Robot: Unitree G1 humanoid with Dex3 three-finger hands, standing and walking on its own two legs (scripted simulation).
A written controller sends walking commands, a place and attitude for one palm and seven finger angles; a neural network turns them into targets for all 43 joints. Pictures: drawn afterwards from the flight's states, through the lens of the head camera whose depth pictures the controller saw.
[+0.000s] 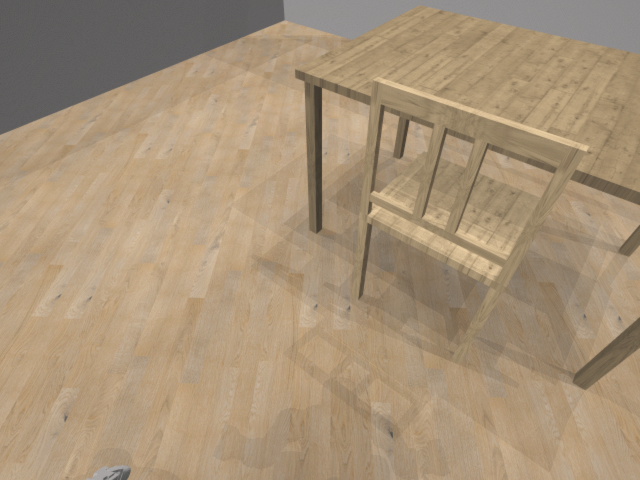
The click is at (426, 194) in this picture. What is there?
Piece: chair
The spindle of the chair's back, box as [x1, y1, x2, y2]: [413, 124, 447, 218]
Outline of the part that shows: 436,124 434,124 413,211 413,214 420,218 425,211 447,129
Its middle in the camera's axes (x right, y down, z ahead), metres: +0.26 -0.16 +0.93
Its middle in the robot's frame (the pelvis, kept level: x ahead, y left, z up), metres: +0.81 -0.22 -0.10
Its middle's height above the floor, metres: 0.67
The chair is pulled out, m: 0.00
